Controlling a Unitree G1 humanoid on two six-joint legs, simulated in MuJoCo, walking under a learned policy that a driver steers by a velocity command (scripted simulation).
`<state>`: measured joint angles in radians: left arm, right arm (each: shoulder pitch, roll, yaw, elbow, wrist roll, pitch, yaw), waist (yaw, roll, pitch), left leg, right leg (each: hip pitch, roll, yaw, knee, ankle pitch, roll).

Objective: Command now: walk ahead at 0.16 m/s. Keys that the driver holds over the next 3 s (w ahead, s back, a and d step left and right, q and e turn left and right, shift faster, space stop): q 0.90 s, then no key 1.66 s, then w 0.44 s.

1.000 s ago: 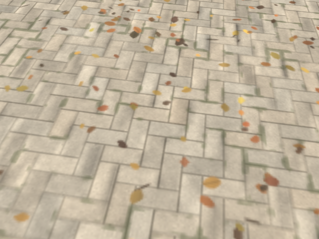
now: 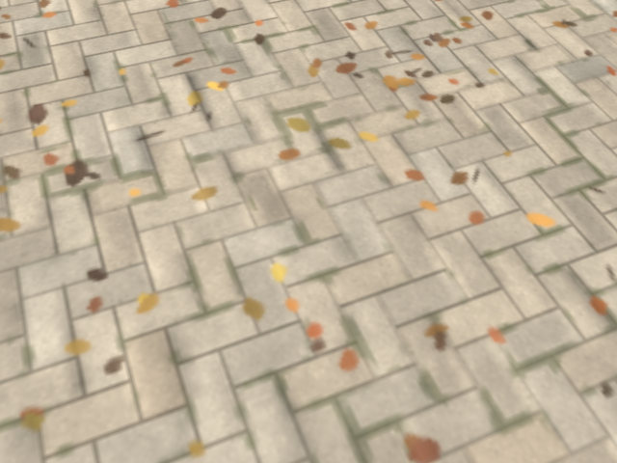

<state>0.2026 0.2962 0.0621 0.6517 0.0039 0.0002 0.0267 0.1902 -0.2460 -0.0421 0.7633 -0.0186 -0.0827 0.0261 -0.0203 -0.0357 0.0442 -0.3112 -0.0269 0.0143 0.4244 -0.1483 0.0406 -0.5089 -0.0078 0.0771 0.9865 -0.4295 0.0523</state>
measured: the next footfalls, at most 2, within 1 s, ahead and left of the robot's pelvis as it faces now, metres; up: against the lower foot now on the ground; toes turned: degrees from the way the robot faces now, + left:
right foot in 0.18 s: +0.12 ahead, -0.13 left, +0.00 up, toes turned +7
left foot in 0.52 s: +0.07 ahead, +0.13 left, +0.00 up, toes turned +17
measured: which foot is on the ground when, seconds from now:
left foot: down 0.00-0.18, up 0.20-0.50, down 0.52-1.00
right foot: up 0.00-0.16, down 0.18-0.52, up 0.54-1.00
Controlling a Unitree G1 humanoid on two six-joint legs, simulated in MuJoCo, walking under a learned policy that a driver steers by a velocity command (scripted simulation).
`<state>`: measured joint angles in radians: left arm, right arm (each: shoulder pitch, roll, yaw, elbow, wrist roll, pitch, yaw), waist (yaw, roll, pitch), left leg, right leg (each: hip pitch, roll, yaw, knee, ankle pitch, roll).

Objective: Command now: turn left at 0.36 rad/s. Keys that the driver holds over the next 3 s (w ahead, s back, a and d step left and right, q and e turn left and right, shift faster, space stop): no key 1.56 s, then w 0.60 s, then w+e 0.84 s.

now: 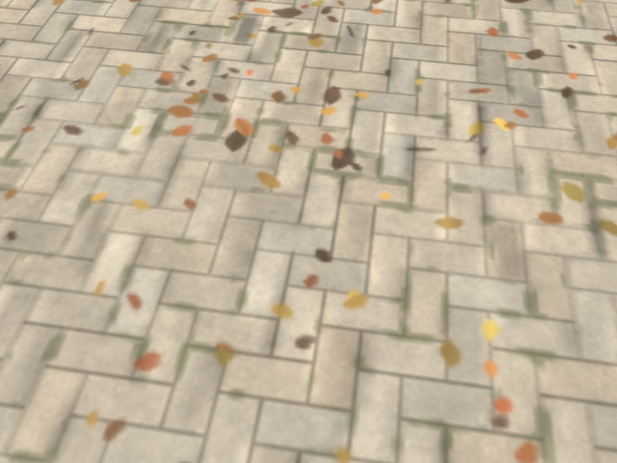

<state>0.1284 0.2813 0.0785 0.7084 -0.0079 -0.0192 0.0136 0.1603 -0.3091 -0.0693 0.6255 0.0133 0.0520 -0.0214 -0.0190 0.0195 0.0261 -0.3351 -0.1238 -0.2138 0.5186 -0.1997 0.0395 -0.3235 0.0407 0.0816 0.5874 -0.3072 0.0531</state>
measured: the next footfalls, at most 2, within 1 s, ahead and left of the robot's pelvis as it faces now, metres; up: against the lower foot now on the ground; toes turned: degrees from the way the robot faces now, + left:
right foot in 0.02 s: +0.05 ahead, -0.13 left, +0.00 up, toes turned +5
left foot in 0.34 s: +0.01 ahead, +0.14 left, +0.00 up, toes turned -1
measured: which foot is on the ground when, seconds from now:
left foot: down 0.00-0.04, up 0.06-0.32, down 0.34-1.00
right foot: up 0.00-0.00, down 0.02-1.00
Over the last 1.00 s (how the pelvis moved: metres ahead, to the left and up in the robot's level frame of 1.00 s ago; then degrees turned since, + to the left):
0.04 0.02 0.00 31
